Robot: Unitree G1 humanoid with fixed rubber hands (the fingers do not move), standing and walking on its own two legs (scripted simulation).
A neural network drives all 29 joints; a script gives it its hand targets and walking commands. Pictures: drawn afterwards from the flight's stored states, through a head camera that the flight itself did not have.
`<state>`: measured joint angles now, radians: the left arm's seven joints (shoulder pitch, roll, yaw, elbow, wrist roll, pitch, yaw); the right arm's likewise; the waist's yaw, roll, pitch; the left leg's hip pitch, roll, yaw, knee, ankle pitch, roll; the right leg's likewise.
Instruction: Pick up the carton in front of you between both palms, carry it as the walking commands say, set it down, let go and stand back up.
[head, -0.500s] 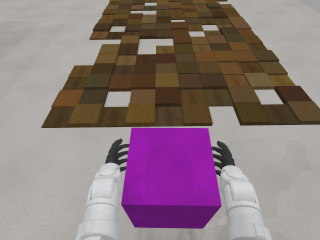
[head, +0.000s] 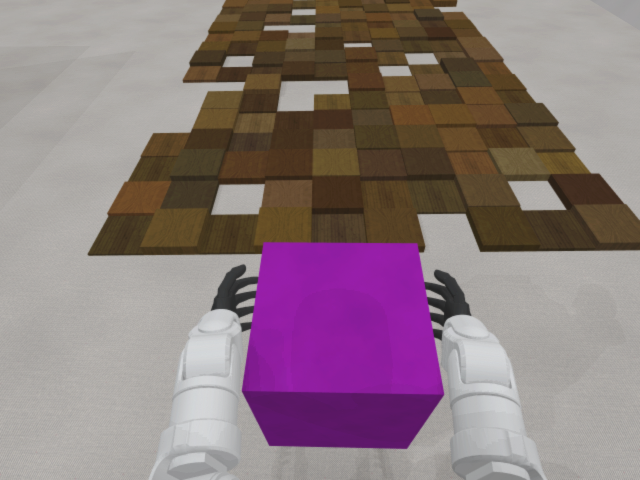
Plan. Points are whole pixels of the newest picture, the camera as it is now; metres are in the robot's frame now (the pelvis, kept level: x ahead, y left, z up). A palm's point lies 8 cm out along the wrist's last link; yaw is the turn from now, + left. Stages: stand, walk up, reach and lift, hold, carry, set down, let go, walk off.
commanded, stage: reach and lift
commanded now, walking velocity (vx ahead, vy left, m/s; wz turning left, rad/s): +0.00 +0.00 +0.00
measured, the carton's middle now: (338, 350) +0.30 +0.00 -0.05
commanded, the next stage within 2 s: hold in 0.58 s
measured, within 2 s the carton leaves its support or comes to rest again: neither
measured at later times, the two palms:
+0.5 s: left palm (223, 313) +0.31 +0.15 +0.04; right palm (455, 320) +0.31 -0.15 +0.04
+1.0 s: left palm (218, 317) +0.29 +0.15 +0.06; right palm (459, 323) +0.29 -0.15 +0.05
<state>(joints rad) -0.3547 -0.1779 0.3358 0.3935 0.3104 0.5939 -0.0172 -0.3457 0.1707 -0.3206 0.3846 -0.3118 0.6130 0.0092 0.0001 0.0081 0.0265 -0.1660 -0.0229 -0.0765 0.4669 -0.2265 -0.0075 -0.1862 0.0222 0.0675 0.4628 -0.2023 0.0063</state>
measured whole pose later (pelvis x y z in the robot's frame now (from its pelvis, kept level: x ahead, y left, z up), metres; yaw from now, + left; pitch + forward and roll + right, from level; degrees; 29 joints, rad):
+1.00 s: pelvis +0.00 +0.00 +0.00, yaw +0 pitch -8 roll +0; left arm -0.29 -0.16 0.25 0.25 0.28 0.75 -0.02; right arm -0.28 0.16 -0.23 0.24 -0.27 0.77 0.00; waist 0.00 0.01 0.03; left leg -0.05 -0.02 -0.08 0.39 -0.20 -0.01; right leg -0.07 0.02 0.07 0.39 -0.18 0.01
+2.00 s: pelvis +0.16 +0.01 -0.01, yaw +3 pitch +5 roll -2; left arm -0.16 -0.14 0.08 -0.27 0.12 1.13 0.07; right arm -0.13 0.13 -0.12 -0.32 -0.10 1.16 -0.10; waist -0.02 0.04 -0.16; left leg -0.21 0.06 0.03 0.68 -0.45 0.00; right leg -0.37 -0.01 -0.22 0.47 -0.16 -0.05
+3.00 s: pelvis +0.77 +0.05 -0.01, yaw +4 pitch +4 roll +0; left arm -0.65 -0.02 0.19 -0.15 0.02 1.30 0.14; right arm -0.66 0.00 -0.20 -0.15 -0.04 1.33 -0.13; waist 0.05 0.02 0.03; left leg -0.54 0.05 0.04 1.26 -0.35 0.06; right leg -0.40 -0.02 -0.23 0.53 -0.21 -0.10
